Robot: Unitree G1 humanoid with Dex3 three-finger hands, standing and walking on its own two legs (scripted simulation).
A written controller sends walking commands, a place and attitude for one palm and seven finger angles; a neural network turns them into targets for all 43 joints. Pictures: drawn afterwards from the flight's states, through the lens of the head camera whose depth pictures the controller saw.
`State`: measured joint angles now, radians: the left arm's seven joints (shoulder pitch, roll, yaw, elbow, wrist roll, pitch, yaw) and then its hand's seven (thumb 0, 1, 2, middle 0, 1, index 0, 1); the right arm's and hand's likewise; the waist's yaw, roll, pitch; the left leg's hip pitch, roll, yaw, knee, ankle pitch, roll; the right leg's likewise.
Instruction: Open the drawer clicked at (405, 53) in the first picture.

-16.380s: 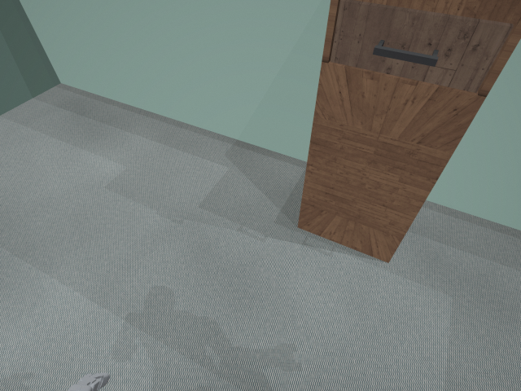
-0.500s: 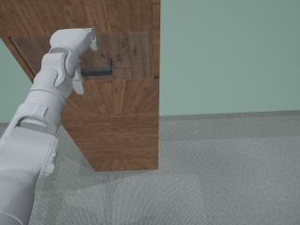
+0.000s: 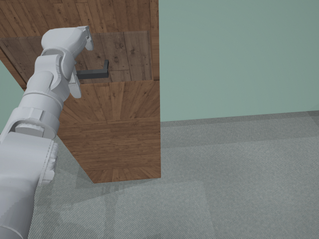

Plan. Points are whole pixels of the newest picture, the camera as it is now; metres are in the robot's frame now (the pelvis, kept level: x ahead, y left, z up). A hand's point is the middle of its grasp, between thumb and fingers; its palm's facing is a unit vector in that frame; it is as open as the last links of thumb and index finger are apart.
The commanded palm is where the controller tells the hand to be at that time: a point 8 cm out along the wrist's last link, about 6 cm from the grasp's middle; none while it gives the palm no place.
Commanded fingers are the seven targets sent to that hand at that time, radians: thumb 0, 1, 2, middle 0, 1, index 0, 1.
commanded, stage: lower the fingers behind the handle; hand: left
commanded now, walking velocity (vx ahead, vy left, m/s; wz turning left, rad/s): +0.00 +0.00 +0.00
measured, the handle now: (81, 69) +0.54 +0.20 +0.14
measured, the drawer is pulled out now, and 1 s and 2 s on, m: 0.00 0.00 0.00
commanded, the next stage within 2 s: close the thumb around the handle in 1.20 s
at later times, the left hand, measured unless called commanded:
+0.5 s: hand (81, 82) +0.50 +0.20 +0.13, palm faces -0.01 -0.03 -1.00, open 13.8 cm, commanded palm +0.48 +0.20 +0.20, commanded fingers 0.00 -0.50 0.30 -0.30 -1.20 -0.30 -1.20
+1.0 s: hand (85, 87) +0.49 +0.19 +0.12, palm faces -0.06 -0.03 -1.00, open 13.7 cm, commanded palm +0.48 +0.20 +0.18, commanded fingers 0.00 -0.50 0.30 -0.30 -1.20 -0.30 -1.20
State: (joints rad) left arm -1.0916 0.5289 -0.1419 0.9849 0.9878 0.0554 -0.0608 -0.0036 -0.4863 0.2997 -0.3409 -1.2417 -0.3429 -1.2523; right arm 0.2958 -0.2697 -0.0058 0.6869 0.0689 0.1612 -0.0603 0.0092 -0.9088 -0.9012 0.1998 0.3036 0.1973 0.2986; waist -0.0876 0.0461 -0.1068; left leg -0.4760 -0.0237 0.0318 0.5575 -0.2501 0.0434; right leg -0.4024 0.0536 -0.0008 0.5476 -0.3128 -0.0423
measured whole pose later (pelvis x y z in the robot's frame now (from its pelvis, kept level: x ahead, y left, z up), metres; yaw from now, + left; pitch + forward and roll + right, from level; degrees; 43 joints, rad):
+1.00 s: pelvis +0.00 +0.00 -0.01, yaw +0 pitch +12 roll +0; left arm -0.97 0.48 -0.13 1.02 1.01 0.05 0.05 0.00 -0.49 0.30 -0.32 -1.21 -0.33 -1.21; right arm 0.31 -0.26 -0.03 0.66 0.04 0.16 -0.06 0.01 -0.91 -0.90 0.20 0.30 0.20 0.30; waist -0.11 0.05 -0.11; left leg -0.54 -0.02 0.03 0.62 -0.27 0.05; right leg -0.47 0.06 0.00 0.60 -0.34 -0.04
